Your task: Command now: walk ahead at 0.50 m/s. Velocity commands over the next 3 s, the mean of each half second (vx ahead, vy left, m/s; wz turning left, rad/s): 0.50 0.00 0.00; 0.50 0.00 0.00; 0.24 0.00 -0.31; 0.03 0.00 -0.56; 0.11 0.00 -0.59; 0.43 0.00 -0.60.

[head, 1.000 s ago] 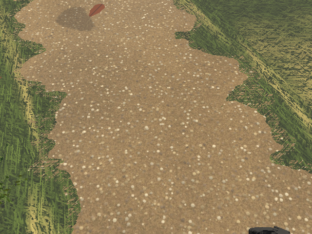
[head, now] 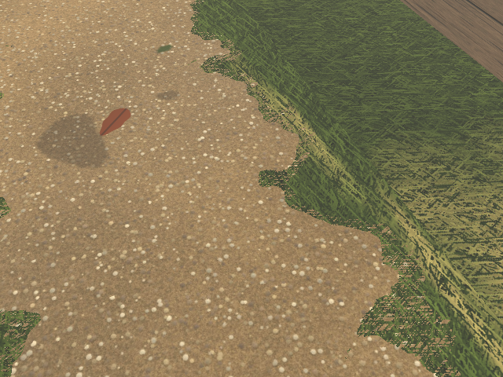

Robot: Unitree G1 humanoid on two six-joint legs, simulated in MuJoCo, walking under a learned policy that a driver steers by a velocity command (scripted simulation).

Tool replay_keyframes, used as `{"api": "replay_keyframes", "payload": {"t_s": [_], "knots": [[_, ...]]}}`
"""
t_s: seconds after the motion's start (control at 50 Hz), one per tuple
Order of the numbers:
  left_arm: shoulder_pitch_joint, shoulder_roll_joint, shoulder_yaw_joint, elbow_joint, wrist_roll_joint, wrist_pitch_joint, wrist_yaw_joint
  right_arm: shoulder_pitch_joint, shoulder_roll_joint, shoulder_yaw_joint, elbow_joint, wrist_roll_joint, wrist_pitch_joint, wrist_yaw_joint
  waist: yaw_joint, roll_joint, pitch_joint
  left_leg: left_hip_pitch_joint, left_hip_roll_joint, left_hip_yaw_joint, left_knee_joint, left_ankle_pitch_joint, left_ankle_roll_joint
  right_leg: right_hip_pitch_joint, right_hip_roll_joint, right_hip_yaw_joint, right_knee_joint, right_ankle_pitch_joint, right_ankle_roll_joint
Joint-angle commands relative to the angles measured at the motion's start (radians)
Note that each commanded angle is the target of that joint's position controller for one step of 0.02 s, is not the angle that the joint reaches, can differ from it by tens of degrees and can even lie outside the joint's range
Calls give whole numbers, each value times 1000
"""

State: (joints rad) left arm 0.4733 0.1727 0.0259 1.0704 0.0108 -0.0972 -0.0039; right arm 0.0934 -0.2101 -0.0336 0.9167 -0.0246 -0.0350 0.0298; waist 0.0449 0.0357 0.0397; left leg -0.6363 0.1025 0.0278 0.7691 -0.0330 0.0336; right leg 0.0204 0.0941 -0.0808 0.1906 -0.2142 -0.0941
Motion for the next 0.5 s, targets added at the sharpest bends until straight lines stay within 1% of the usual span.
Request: {"api": "replay_keyframes", "payload": {"t_s": [0.02, 0.06, 0.1, 0.12, 0.14, 0.16, 0.18, 0.2, 0.22, 0.24, 0.26, 0.28, 0.3, 0.32, 0.34, 0.36, 0.4, 0.46, 0.5], "knots": [[63, 127, 17, -21, 4, -11, 9, -116, -34, 3, -78, 5, -11, -1, 5, -103, 69, 3, -36, 45, -100, 42, 7, -23, -275, 136, -60, 413, -96], [87, 131, 18, -7, 11, -6, 16, -158, -43, 1, -98, 4, -16, -2, 13, -103, 80, -13, -44, 44, -141, 5, 23, 50, -303, 141, -34, 453, -106], [82, 141, 22, 0, 17, -2, 23, -162, -53, -3, -108, 4, -24, -4, 0, -102, 80, 11, -58, 47, -182, -64, 49, 105, -325, 139, 13, 541, -104], [64, 146, 23, 0, 18, -1, 25, -132, -57, -7, -102, 4, -29, -7, -21, -104, 66, 74, -78, 56, -209, -104, 65, 109, -325, 124, 60, 645, -94], [47, 155, 26, 0, 18, 0, 27, -63, -67, -14, -81, 4, -35, -13, -52, -111, 30, 178, -111, 71, -233, -139, 83, 103, -319, 110, 142, 781, -81], [31, 161, 27, 0, 15, 3, 25, 73, -80, -26, -35, 1, -43, -20, -109, -97, -37, 341, -145, 88, -290, -121, 105, 79, -294, 86, 295, 853, -65], [20, 151, 22, -10, 8, 3, 22, 251, -122, -44, 23, -14, -53, -31, -174, -70, -136, 595, -95, 30, -306, -101, 141, -60, -254, 58, 504, 723, -45], [48, 88, 5, -51, -16, 1, 15, 408, -224, -70, 43, -40, -58, -42, -198, 74, -279, 882, 184, -317, -332, -200, 220, -337, -163, 1, 850, 292, -11], [115, 86, 16, -41, -29, 1, 8, 399, -245, -80, 48, -13, -40, -30, -160, 204, -359, 981, 335, -719, -484, -226, 332, -577, -7, 48, 1122, -314, 6], [22, 144, 32, -54, -3, 8, 12, 280, -196, -69, 31, 13, -33, -24, -119, 53, -199, 848, 282, -592, -505, -287, 294, -665, -89, 127, 1156, -234, -7], [-62, 128, 31, -79, 3, 3, 5, 194, -131, -52, 15, 17, -38, -20, -99, 7, -85, 699, 243, -461, -540, -254, 267, -667, -125, 127, 1113, -147, -7], [-86, 103, 29, -81, 3, 5, 2, 155, -85, -39, 18, 12, -45, -19, -63, -19, -20, 584, 193, -364, -579, -178, 225, -622, -159, 123, 1044, -97, -4], [-88, 92, 31, -84, 19, 17, -2, 159, -56, -29, 33, 14, -53, -23, -36, -3, 4, 512, 152, -293, -597, -111, 194, -573, -180, 124, 989, -77, 6], [-64, 68, 26, -73, 27, 31, -8, 172, -40, -23, 47, 13, -60, -26, -17, 7, 2, 476, 125, -240, -609, -69, 178, -531, -184, 117, 963, -65, 16], [-61, 61, 27, -74, 30, 40, -13, 205, -45, -23, 62, 13, -68, -28, -11, 11, -2, 467, 115, -216, -614, -7, 179, -520, -181, 105, 949, -55, 24], [-75, 61, 29, -81, 30, 47, -17, 232, -59, -24, 74, 15, -74, -29, -5, 11, 1, 468, 107, -190, -621, 33, 181, -535, -184, 95, 930, -40, 32], [-155, 69, 30, -110, 29, 58, -22, 268, -85, -28, 88, 15, -78, -30, -9, 12, 25, 475, 96, -156, -648, 42, 183, -601, -199, 79, 872, 23, 48], [-297, 78, 29, -159, 21, 61, -24, 327, -81, -21, 102, 15, -74, -30, -39, 13, 57, 515, 79, -124, -667, 85, 174, -682, -210, 58, 738, 124, 69], [-374, 70, 23, -185, 15, 58, -26, 359, -78, -17, 110, 15, -73, -31, -58, 16, 63, 538, 67, -99, -664, 132, 162, -677, -199, 40, 629, 177, 74]]}}
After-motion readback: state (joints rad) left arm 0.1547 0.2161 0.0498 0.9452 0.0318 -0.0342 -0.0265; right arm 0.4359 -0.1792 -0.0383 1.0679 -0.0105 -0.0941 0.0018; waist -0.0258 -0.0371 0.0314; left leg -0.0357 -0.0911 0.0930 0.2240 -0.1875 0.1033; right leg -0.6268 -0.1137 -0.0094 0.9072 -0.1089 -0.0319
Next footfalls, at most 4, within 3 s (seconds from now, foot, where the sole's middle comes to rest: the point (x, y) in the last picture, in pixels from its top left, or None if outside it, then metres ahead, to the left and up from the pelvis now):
0.18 left None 0.27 0.11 -0.78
0.74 right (303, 349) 0.57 -0.07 -0.78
1.26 left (246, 264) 0.83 0.10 -0.78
1.72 right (310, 308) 0.69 -0.09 -0.78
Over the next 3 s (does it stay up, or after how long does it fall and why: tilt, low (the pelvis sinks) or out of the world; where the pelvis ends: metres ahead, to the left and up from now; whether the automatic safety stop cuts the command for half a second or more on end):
stays up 0.75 -0.20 0.00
